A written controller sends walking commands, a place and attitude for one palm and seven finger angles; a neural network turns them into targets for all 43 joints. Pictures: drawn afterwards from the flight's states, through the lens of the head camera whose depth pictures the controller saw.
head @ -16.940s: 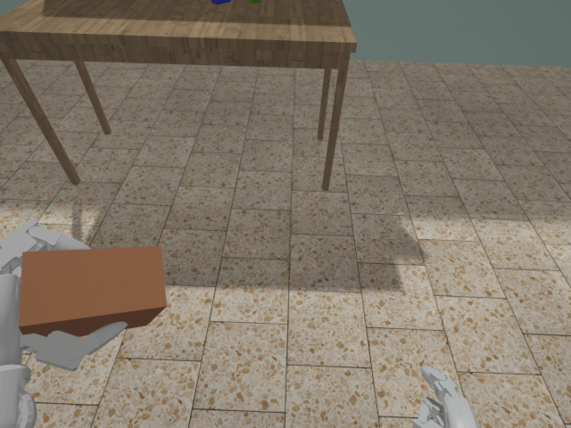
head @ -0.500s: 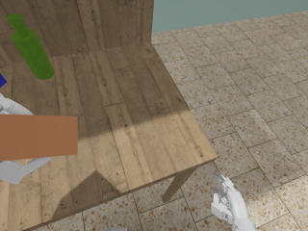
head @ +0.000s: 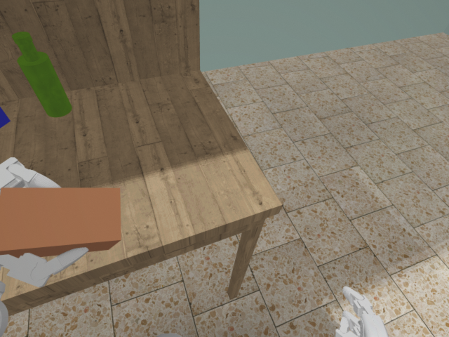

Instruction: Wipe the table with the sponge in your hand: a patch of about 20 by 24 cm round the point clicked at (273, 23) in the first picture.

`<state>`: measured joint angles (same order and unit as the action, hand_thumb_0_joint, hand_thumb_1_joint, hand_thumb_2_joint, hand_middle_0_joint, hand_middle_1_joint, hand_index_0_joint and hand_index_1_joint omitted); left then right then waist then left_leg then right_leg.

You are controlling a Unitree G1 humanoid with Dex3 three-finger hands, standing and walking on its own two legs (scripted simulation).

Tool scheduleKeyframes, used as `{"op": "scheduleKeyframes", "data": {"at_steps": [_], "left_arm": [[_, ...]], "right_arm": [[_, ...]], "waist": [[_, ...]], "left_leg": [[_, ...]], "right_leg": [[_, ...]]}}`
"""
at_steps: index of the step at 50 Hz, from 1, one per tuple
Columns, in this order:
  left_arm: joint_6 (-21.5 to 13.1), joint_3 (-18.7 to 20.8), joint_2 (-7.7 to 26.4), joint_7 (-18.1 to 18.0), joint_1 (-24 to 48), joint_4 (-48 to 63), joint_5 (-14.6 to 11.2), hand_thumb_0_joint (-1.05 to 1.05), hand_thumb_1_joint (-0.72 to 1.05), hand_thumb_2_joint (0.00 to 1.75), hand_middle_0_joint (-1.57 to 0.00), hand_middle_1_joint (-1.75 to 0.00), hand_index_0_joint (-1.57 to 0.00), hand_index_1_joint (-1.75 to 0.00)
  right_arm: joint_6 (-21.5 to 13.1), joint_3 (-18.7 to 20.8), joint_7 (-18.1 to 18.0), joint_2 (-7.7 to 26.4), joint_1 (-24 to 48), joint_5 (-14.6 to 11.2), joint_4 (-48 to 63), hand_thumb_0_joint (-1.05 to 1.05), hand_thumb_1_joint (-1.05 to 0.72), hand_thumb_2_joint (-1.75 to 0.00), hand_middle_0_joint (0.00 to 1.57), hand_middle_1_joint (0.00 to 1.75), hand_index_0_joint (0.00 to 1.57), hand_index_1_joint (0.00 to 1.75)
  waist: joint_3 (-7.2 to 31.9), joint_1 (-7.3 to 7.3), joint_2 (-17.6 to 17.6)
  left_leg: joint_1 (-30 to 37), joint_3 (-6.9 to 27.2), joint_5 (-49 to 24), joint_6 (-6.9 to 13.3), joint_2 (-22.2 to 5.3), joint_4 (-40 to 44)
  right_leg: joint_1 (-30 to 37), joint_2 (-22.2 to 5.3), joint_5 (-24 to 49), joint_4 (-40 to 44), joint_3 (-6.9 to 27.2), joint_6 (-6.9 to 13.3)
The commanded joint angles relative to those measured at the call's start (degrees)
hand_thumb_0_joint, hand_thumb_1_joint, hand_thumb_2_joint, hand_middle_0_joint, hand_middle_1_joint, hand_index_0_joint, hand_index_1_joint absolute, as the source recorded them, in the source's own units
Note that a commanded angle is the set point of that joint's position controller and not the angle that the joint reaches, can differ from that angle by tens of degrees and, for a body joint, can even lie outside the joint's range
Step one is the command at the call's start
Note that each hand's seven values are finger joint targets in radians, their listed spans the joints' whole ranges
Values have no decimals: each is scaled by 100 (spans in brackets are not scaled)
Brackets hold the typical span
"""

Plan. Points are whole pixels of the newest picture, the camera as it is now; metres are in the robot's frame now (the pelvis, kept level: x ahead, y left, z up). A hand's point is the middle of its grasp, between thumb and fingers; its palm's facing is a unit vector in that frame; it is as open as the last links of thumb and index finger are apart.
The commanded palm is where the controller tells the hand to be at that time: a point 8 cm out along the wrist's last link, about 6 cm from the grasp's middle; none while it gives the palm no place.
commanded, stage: shuffle to correct the standing spot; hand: left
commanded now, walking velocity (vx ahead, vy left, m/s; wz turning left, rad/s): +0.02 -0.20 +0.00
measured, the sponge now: (81, 223) +0.23 +0.21 +0.14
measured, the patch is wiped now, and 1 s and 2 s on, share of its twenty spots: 0.00 0.00 0.00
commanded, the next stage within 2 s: none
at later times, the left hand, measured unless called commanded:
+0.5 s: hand (51, 209) +0.23 +0.24 +0.17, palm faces +0.32 -0.89 -0.31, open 10.2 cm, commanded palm +0.17 +0.28 +0.19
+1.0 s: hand (64, 185) +0.27 +0.24 +0.17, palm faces +0.26 -0.88 -0.40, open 10.2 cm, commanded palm +0.21 +0.29 +0.19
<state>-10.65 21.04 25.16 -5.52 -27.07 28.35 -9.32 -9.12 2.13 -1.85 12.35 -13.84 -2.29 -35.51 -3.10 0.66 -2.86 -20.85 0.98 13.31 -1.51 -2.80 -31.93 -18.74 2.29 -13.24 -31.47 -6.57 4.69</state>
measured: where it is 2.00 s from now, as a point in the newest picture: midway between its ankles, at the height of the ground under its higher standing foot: outside the picture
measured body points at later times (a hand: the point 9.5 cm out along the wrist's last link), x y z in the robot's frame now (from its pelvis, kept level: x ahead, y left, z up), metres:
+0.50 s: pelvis +0.01 +0.01 +0.00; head +0.03 +0.03 +0.45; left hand +0.21 +0.29 +0.18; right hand +0.19 -0.22 -0.07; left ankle +0.07 +0.15 -0.73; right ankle +0.04 -0.06 -0.73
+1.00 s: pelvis +0.04 +0.01 +0.01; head +0.09 +0.03 +0.45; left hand +0.25 +0.29 +0.19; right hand +0.23 -0.22 -0.06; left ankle +0.07 +0.15 -0.73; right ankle +0.04 -0.06 -0.73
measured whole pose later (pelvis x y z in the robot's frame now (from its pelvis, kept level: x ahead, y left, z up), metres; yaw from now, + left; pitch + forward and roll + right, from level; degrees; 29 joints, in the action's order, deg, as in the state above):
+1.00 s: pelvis +0.04 +0.01 +0.01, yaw -2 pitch +0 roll -1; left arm -5.8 20.7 24.6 -5.2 -28.7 34.0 -7.0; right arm -4.4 -0.4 -2.0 11.2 -8.3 -1.8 -31.1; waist -5.0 0.4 -1.1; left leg -16.3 -1.6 13.9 -2.2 -4.8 -29.9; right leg -13.0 3.7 -13.5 -25.9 -4.9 3.6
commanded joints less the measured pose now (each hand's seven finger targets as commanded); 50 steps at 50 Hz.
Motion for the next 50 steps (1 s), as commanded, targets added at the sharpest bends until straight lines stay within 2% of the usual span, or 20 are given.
{"op": "scheduleKeyframes", "data": {"at_steps": [1, 3, 4, 7, 8, 9, 12, 13, 14, 17, 18, 19, 20, 25, 32, 36, 40, 48, 49, 50], "left_arm": [[-405, 643, 1121, -110, 558, 1481, 2, 0, 10, 130, -120, -160, -120, -160], [-362, 799, 1283, -177, 502, 1439, 23, 0, 10, 130, -120, -160, -120, -160], [-349, 668, 1079, -168, 407, 1392, 7, 0, 10, 130, -120, -160, -120, -160], [-314, 740, 1144, -133, 468, 1416, -22, 0, 10, 130, -120, -160, -120, -160], [-260, 783, 1171, -171, 365, 1298, -21, 0, 10, 130, -120, -160, -120, -160], [-243, 612, 960, -150, 330, 1291, -37, 0, 10, 130, -120, -160, -120, -160], [-208, 603, 967, -104, 461, 1333, -23, 0, 10, 130, -120, -160, -120, -160], [-160, 654, 1041, -146, 376, 1213, -7, 0, 10, 130, -120, -160, -120, -160], [-149, 467, 819, -124, 422, 1267, -8, 0, 10, 130, -120, -160, -120, -160], [-104, 489, 882, -105, 646, 1336, 44, 0, 10, 130, -120, -160, -120, -160], [-75, 593, 1011, -157, 602, 1287, 55, 0, 10, 130, -120, -160, -120, -160], [-69, 405, 776, -145, 657, 1406, 62, 0, 10, 130, -120, -160, -120, -160], [-71, 478, 868, -145, 707, 1468, 77, 0, 10, 130, -120, -160, -120, -160], [-38, 511, 865, -173, 700, 1585, 114, 0, 10, 130, -120, -160, -120, -160], [-5, 614, 852, -120, 426, 1748, 157, 0, 10, 130, -120, -160, -120, -160], [52, 647, 824, -68, 241, 1683, 174, 0, 10, 130, -120, -160, -120, -160], [78, 642, 824, -41, 93, 1767, 193, 0, 10, 130, -120, -160, -120, -160], [123, 733, 910, -114, -57, 1787, 201, 0, 10, 130, -120, -160, -120, -160], [107, 598, 729, -96, -22, 1781, 194, 0, 10, 130, -120, -160, -120, -160], [112, 696, 849, -91, 20, 1760, 188, 0, 10, 130, -120, -160, -120, -160]], "right_arm": [[-402, 200, -5, 645, 586, 70, 924, 0, -90, -90, 20, 30, 20, 30], [-395, 197, -10, 662, 627, 47, 895, 0, -90, -90, 20, 30, 20, 30], [-378, 178, -7, 596, 567, 76, 866, 0, -90, -90, 20, 30, 20, 30], [-385, 179, -3, 592, 565, 75, 873, 0, -90, -90, 20, 30, 20, 30], [-373, 172, -17, 600, 642, 46, 852, 0, -90, -90, 20, 30, 20, 30], [-348, 143, -14, 559, 610, 67, 850, 0, -90, -90, 20, 30, 20, 30], [-331, 117, -17, 568, 652, 56, 910, 0, -90, -90, 20, 30, 20, 30], [-315, 105, -30, 573, 765, 23, 902, 0, -90, -90, 20, 30, 20, 30], [-283, 73, -25, 547, 731, 49, 914, 0, -90, -90, 20, 30, 20, 30], [-250, 50, -25, 554, 770, 32, 982, 0, -90, -90, 20, 30, 20, 30], [-238, 38, -45, 547, 835, 2, 973, 0, -90, -90, 20, 30, 20, 30], [-211, 12, -38, 537, 798, 39, 985, 0, -90, -90, 20, 30, 20, 30], [-209, 28, -40, 572, 812, 43, 1026, 0, -90, -90, 20, 30, 20, 30], [-137, 9, -36, 564, 841, 22, 1111, 0, -90, -90, 20, 30, 20, 30], [-36, 56, -31, 610, 837, 53, 1188, 0, -90, -90, 20, 30, 20, 30], [60, 90, -28, 650, 815, 65, 1218, 0, -90, -90, 20, 30, 20, 30], [131, 99, -26, 665, 849, 72, 1271, 0, -90, -90, 20, 30, 20, 30], [174, 62, -58, 600, 946, 38, 1285, 0, -90, -90, 20, 30, 20, 30], [200, 45, -59, 606, 890, 79, 1266, 0, -90, -90, 20, 30, 20, 30], [191, 88, -75, 641, 889, 68, 1290, 0, -90, -90, 20, 30, 20, 30]], "waist": [[577, 53, 648], [664, 51, 675], [681, 42, 594], [736, 53, 301], [769, 45, 407], [703, 32, 349], [608, 41, 212], [595, 39, 356], [538, 17, 322], [431, 17, 253], [471, 12, 376], [543, -12, 463], [542, 1, 541], [617, -20, 648], [1005, 10, 810], [1169, 3, 762], [1264, 2, 802], [1212, -21, 856], [1190, -34, 811], [1126, -22, 722]], "left_leg": [[518, 337, 952, 302, -318, 442], [557, 354, 975, 285, -295, 452], [490, 307, 960, 302, -306, 385], [545, 93, 714, 245, -218, 155], [712, 93, 705, 234, -218, 234], [689, 104, 717, 255, -247, 276], [648, 88, 711, 270, -286, 323], [825, 128, 747, 286, -308, 376], [756, 160, 850, 312, -348, 403], [679, 133, 922, 316, -369, 341], [830, 147, 893, 320, -386, 420], [799, 197, 889, 340, -424, 498], [745, 247, 885, 350, -462, 521], [662, 254, 877, 343, -505, 515], [831, 362, -663, 342, -750, 559], [1030, 346, -1710, 337, -857, 477], [1195, 315, -2172, 330, -888, 449], [1225, 187, -1657, 276, -737, 467], [1119, 182, -1463, 289, -740, 513], [1084, 185, -1391, 289, -750, 495]], "right_leg": [[-408, -1002, -1529, 1300, 1125, -337], [-310, -1007, -1548, 1319, 1143, -319], [-258, -998, -1472, 1328, 1118, -308], [-164, -1131, -1235, 1429, 1240, -301], [-193, -1152, -1248, 1410, 1225, -242], [-217, -1106, -1218, 1399, 1181, -235], [-191, -1082, -1186, 1408, 1168, -321], [-328, -1059, -1288, 1402, 1172, -289], [-351, -1001, -1365, 1411, 1114, -294], [-383, -994, -1469, 1510, 1193, -318], [-382, -980, -1416, 1451, 1157, -271], [-269, -915, -1248, 1350, 1068, -260], [-232, -869, -1097, 1298, 1080, -293], [8, -815, -789, 1279, 1077, -292], [691, -668, 880, 779, 791, -369], [897, -636, 1474, 683, 686, -427], [955, -615, 1682, 675, 646, -454], [957, -743, 1635, 837, 825, -397], [969, -693, 1483, 905, 758, -407], [937, -709, 1494, 944, 816, -411]]}}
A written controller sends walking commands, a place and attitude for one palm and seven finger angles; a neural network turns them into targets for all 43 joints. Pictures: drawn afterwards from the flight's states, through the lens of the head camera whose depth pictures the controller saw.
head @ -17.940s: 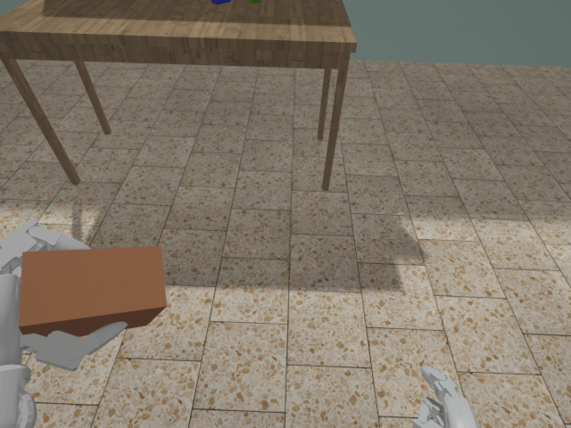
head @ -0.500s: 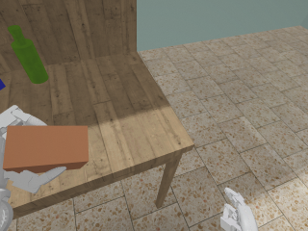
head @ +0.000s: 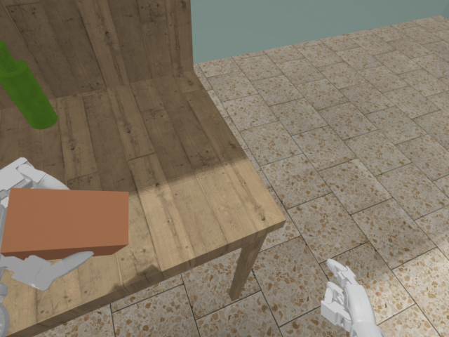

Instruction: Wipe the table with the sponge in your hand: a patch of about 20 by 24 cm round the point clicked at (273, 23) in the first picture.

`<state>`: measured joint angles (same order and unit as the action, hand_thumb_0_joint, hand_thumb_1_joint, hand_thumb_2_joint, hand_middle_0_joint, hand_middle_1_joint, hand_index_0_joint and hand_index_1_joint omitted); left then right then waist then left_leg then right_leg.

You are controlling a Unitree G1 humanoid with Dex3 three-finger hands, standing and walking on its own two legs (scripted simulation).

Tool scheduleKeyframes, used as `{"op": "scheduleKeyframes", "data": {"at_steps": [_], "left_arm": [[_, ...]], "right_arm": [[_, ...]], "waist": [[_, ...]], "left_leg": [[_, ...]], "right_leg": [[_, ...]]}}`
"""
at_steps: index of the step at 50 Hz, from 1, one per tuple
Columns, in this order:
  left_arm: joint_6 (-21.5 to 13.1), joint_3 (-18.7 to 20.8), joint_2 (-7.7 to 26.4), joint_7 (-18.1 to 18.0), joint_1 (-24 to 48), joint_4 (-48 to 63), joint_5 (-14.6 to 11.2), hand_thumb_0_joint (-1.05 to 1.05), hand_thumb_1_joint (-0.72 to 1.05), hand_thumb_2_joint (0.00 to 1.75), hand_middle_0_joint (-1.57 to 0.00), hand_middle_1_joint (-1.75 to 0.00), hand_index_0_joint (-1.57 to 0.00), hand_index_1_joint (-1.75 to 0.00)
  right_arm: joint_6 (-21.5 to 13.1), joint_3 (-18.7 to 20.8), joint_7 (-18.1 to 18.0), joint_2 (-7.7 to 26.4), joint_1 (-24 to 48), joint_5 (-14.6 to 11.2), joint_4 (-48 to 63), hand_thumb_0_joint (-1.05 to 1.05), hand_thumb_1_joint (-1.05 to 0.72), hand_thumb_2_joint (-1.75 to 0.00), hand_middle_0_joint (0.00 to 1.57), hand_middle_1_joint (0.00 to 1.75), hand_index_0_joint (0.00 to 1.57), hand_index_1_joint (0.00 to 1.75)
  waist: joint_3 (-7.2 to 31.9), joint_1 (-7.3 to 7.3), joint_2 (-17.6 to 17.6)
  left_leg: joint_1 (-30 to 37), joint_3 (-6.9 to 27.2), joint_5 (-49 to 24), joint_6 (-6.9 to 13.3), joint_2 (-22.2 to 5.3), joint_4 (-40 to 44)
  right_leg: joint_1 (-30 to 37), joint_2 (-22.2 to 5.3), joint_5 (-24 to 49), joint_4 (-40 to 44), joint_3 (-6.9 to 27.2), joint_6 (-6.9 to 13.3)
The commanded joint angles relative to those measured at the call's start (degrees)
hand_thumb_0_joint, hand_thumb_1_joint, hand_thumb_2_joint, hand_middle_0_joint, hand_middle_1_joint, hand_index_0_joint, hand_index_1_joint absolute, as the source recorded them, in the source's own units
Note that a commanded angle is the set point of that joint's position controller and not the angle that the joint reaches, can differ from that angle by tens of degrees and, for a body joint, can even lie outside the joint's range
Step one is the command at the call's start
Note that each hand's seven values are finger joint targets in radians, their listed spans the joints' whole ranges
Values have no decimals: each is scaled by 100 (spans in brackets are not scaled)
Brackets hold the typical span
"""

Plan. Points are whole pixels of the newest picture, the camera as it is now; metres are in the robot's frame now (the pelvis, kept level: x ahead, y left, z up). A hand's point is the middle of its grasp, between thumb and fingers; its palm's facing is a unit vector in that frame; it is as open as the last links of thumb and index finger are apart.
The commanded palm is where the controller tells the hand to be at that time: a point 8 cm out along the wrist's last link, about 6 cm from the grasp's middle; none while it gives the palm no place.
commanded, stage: shuffle to correct the standing spot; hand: left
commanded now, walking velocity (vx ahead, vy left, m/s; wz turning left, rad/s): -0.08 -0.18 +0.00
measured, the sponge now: (87, 226) +0.23 +0.20 +0.14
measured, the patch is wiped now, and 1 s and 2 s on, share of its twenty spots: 0.00 0.00 0.00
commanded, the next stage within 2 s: none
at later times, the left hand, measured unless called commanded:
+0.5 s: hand (43, 240) +0.20 +0.23 +0.16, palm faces +0.31 -0.87 -0.38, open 10.2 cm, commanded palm +0.14 +0.28 +0.18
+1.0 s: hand (38, 238) +0.20 +0.24 +0.16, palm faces +0.32 -0.87 -0.37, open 10.2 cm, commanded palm +0.15 +0.28 +0.18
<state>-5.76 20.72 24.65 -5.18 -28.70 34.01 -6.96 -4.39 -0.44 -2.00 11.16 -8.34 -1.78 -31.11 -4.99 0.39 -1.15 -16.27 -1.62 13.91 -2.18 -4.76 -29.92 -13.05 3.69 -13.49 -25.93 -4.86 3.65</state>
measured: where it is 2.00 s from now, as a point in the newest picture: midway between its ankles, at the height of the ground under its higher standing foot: outside the picture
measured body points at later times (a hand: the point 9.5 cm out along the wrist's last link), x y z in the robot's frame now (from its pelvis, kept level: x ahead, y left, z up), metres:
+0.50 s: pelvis -0.02 +0.00 +0.00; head +0.00 +0.01 +0.45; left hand +0.18 +0.28 +0.18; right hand +0.16 -0.24 -0.08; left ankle +0.02 +0.14 -0.74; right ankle +0.00 -0.08 -0.74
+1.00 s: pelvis -0.02 +0.00 +0.00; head +0.00 +0.01 +0.45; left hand +0.18 +0.28 +0.18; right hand +0.16 -0.23 -0.07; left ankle +0.02 +0.14 -0.74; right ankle +0.00 -0.08 -0.74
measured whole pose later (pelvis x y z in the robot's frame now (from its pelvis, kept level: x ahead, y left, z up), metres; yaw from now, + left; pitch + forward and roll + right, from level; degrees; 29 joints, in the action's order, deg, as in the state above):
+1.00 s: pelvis -0.02 +0.00 +0.00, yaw +0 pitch -1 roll -1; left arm -5.0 19.4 23.0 -6.4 -28.3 31.1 -6.6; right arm -3.6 -1.1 -2.3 11.4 -10.5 -1.8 -31.8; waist -2.5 0.1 0.0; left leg -15.9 -2.1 12.0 -1.9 -4.8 -28.5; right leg -12.9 3.8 -11.3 -24.5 -4.5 3.6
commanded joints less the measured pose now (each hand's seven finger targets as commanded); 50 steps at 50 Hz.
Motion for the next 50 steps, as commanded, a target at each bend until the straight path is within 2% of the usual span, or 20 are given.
{"op": "scheduleKeyframes", "data": {"at_steps": [1, 3, 4, 8, 9, 12, 13, 14, 18, 19, 22, 23, 25, 32, 33, 34, 37, 38, 44, 50], "left_arm": [[-363, 740, 896, -119, 180, 1128, -55, 0, 10, 130, -120, -160, -120, -160], [-314, 727, 921, -163, 133, 1059, -39, 0, 10, 130, -120, -160, -120, -160], [-341, 617, 763, -150, 166, 1056, -51, 0, 10, 130, -120, -160, -120, -160], [-295, 676, 891, -179, 188, 957, -33, 0, 10, 130, -120, -160, -120, -160], [-308, 562, 728, -162, 199, 924, -50, 0, 10, 130, -120, -160, -120, -160], [-319, 582, 798, -146, 275, 1040, -52, 0, 10, 130, -120, -160, -120, -160], [-308, 638, 892, -201, 277, 1008, -21, 0, 10, 130, -120, -160, -120, -160], [-332, 529, 738, -192, 283, 1023, -38, 0, 10, 130, -120, -160, -120, -160], [-330, 681, 946, -229, 259, 1006, -17, 0, 10, 130, -120, -160, -120, -160], [-337, 556, 765, -210, 265, 957, -34, 0, 10, 130, -120, -160, -120, -160], [-345, 613, 823, -191, 277, 946, -33, 0, 10, 130, -120, -160, -120, -160], [-321, 639, 879, -229, 225, 846, -15, 0, 10, 130, -120, -160, -120, -160], [-333, 550, 768, -191, 252, 876, -31, 0, 10, 130, -120, -160, -120, -160], [-332, 521, 781, -196, 391, 996, -11, 0, 10, 130, -120, -160, -120, -160], [-317, 573, 863, -235, 407, 950, 10, 0, 10, 130, -120, -160, -120, -160], [-338, 457, 719, -223, 441, 1011, -2, 0, 10, 130, -120, -160, -120, -160], [-346, 545, 793, -222, 383, 1054, 7, 0, 10, 130, -120, -160, -120, -160], [-332, 588, 868, -260, 354, 1042, 19, 0, 10, 130, -120, -160, -120, -160], [-305, 469, 686, -225, 299, 899, 14, 0, 10, 130, -120, -160, -120, -160], [-263, 500, 752, -208, 386, 871, -1, 0, 10, 130, -120, -160, -120, -160]], "right_arm": [[-285, 347, -69, 750, 338, 14, 847, 0, -90, -90, 20, 30, 20, 30], [-281, 314, -71, 728, 410, -20, 833, 0, -90, -90, 20, 30, 20, 30], [-253, 312, -73, 734, 327, 13, 801, 0, -90, -90, 20, 30, 20, 30], [-266, 300, -82, 736, 432, -27, 831, 0, -90, -90, 20, 30, 20, 30], [-246, 289, -80, 733, 363, 2, 807, 0, -90, -90, 20, 30, 20, 30], [-286, 322, -80, 757, 333, -11, 853, 0, -90, -90, 20, 30, 20, 30], [-279, 295, -80, 747, 427, -35, 827, 0, -90, -90, 20, 30, 20, 30], [-265, 275, -80, 736, 358, -2, 814, 0, -90, -90, 20, 30, 20, 30], [-285, 278, -84, 746, 418, -34, 833, 0, -90, -90, 20, 30, 20, 30], [-267, 255, -81, 730, 360, -3, 822, 0, -90, -90, 20, 30, 20, 30], [-296, 291, -85, 756, 308, -4, 839, 0, -90, -90, 20, 30, 20, 30], [-289, 273, -86, 757, 381, -31, 815, 0, -90, -90, 20, 30, 20, 30], [-283, 282, -81, 769, 312, -1, 834, 0, -90, -90, 20, 30, 20, 30], [-310, 274, -74, 768, 304, 4, 847, 0, -90, -90, 20, 30, 20, 30], [-296, 251, -83, 766, 378, -7, 812, 0, -90, -90, 20, 30, 20, 30], [-295, 246, -81, 751, 339, 8, 812, 0, -90, -90, 20, 30, 20, 30], [-307, 282, -75, 763, 292, 12, 834, 0, -90, -90, 20, 30, 20, 30], [-290, 259, -73, 762, 368, -14, 820, 0, -90, -90, 20, 30, 20, 30], [-234, 246, -67, 745, 325, 21, 807, 0, -90, -90, 20, 30, 20, 30], [-215, 265, -73, 751, 344, 20, 837, 0, -90, -90, 20, 30, 20, 30]], "waist": [[1266, 1, 479], [1281, -14, 458], [1310, -34, 447], [1153, -22, 422], [1158, -36, 305], [1146, -12, 271], [1094, -29, 497], [1135, -37, 446], [994, -23, 480], [1009, -33, 398], [950, -19, 323], [905, -38, 461], [936, -33, 370], [918, -26, 384], [894, -47, 576], [935, -48, 538], [1043, -17, 526], [1053, -33, 688], [1053, -38, 578], [1047, -32, 406]], "left_leg": [[591, 421, -1361, 350, -549, 274], [694, 382, -1180, 340, -472, 271], [638, 384, -1068, 355, -467, 299], [604, 381, -787, 348, -437, 331], [534, 355, -616, 359, -438, 350], [520, 346, -565, 352, -413, 244], [570, 358, -454, 355, -392, 331], [500, 390, -369, 364, -404, 413], [455, 418, -201, 366, -413, 462], [377, 434, -66, 376, -414, 518], [319, 394, 9, 369, -408, 434], [401, 401, 87, 370, -397, 493], [324, 425, 170, 385, -427, 527], [292, 457, 199, 384, -449, 548], [346, 482, 277, 389, -447, 647], [319, 505, 304, 406, -465, 685], [342, 528, 12, 402, -511, 637], [401, 568, 19, 398, -500, 729], [338, 557, -19, 401, -534, 759], [401, 457, -235, 387, -503, 597]], "right_leg": [[357, -889, 1520, 423, 680, -306], [278, -941, 1461, 434, 763, -272], [303, -901, 1365, 482, 721, -268], [169, -969, 1174, 542, 814, -263], [184, -931, 1021, 600, 753, -276], [145, -999, 1082, 610, 869, -249], [54, -1005, 909, 628, 892, -228], [123, -937, 787, 638, 806, -242], [25, -944, 608, 674, 843, -242], [59, -890, 456, 714, 797, -256], [14, -919, 434, 750, 859, -249], [-95, -927, 305, 774, 871, -237], [-61, -864, 245, 782, 835, -265], [-43, -851, 242, 754, 825, -252], [-97, -843, 137, 755, 826, -242], [-42, -791, 125, 753, 772, -263], [108, -787, 446, 654, 754, -262], [93, -781, 401, 620, 732, -257], [162, -728, 496, 631, 667, -278], [133, -788, 714, 670, 750, -273]]}}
